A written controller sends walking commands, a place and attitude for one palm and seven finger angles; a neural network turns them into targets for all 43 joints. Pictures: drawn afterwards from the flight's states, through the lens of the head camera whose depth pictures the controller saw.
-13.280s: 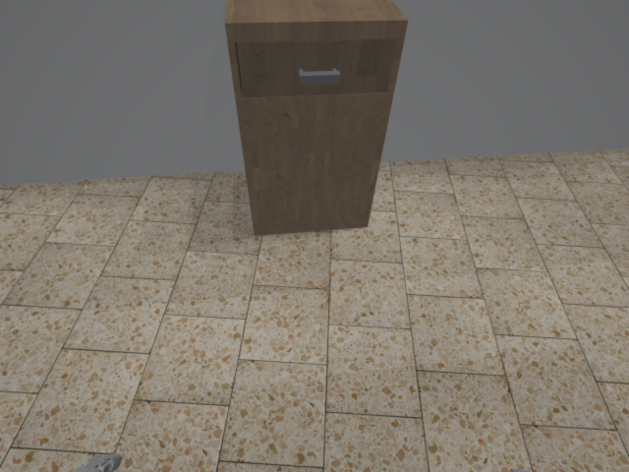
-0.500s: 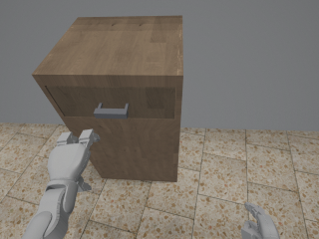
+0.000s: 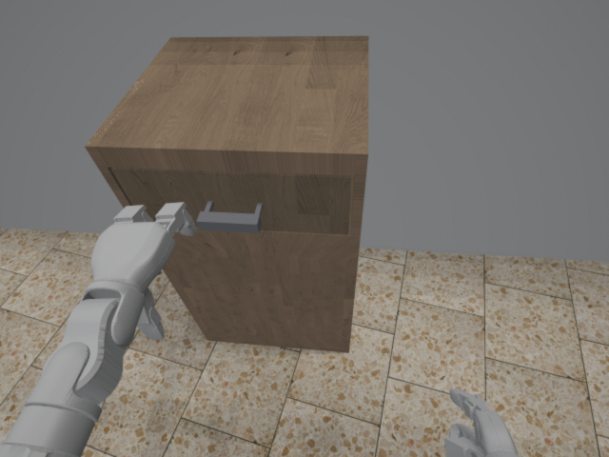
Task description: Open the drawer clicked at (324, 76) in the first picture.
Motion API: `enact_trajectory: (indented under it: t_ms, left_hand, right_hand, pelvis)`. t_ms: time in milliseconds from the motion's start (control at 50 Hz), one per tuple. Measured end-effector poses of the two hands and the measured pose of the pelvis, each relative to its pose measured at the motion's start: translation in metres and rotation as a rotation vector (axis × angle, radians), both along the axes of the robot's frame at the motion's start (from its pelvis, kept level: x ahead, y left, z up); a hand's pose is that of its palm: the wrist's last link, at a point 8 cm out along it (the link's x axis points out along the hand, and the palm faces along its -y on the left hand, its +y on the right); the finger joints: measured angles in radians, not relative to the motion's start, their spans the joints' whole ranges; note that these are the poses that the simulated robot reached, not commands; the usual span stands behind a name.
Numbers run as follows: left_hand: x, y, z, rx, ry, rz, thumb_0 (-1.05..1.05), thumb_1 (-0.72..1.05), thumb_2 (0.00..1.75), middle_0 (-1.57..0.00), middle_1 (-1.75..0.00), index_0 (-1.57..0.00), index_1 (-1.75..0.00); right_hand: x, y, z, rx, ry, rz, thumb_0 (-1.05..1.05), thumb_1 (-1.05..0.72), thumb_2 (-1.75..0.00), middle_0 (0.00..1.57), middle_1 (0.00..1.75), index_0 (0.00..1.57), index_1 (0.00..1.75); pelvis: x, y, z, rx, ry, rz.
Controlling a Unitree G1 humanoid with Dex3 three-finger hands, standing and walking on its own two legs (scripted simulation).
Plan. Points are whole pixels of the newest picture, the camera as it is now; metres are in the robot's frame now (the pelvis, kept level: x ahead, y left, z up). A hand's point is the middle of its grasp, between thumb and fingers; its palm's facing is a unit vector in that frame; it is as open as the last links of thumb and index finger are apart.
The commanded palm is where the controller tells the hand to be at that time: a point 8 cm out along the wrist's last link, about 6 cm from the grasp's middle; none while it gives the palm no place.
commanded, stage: raise the hand with hooked fingers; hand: left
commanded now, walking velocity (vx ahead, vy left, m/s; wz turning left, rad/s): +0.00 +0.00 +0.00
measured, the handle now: (232, 214) +0.53 +0.22 -0.05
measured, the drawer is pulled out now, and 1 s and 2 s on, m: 0.00 0.00 0.00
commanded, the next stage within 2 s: move the hooked fingers above the handle in 0.26 s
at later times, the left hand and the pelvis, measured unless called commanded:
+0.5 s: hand (170, 281) +0.30 +0.22 +0.07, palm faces +0.02 -0.07 -1.00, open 13.8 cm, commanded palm +0.29 +0.23 +0.12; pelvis -0.01 -0.01 +0.00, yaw +0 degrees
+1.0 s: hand (190, 254) +0.37 +0.23 +0.04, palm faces -0.03 -0.05 -1.00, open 13.8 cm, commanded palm +0.35 +0.23 +0.10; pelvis -0.01 -0.01 -0.01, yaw +0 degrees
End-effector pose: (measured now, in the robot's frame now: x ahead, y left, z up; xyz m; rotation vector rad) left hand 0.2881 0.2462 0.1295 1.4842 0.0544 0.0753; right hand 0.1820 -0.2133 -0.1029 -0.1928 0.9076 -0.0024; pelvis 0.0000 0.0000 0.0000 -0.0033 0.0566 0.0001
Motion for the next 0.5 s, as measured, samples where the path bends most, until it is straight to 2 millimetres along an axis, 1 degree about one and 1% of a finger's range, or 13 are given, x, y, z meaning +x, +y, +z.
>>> enact_trajectory:
  t_ms: [120, 220, 400, 500]
  left_hand:
    - [-0.006, -0.009, -0.007, -0.003, 0.006, -0.051, -0.01, -0.49, 0.30, -0.32, -1.20, -0.32, -1.20]
    - [-0.011, -0.011, -0.007, 0.001, -0.028, -0.045, -0.01, -0.49, 0.30, -0.32, -1.20, -0.32, -1.20]
    - [-0.012, -0.016, -0.004, 0.003, -0.031, -0.009, -0.01, -0.49, 0.30, -0.32, -1.20, -0.32, -1.20]
    - [-0.008, -0.019, -0.010, 0.011, -0.003, -0.015, -0.01, -0.49, 0.30, -0.32, -1.20, -0.32, -1.20]
  right_hand:
    - [-0.014, -0.014, -0.004, -0.021, 0.037, -0.022, 0.01, -0.91, -0.90, 0.20, 0.30, 0.20, 0.30]
    - [-0.020, -0.021, -0.007, -0.028, 0.053, -0.034, 0.01, -0.91, -0.90, 0.20, 0.30, 0.20, 0.30]
    - [-0.014, -0.022, -0.003, -0.009, 0.010, -0.040, 0.01, -0.91, -0.90, 0.20, 0.30, 0.20, 0.30]
    - [-0.009, -0.022, 0.000, -0.011, -0.015, -0.031, 0.01, -0.91, -0.90, 0.20, 0.30, 0.20, 0.30]
  pelvis:
    - [-0.001, -0.001, 0.000, 0.002, 0.008, -0.005]
    - [-0.003, -0.005, 0.000, 0.005, 0.010, -0.005]
    - [-0.007, -0.011, 0.000, 0.009, 0.000, -0.005]
    - [-0.009, -0.015, -0.001, 0.011, -0.003, -0.001]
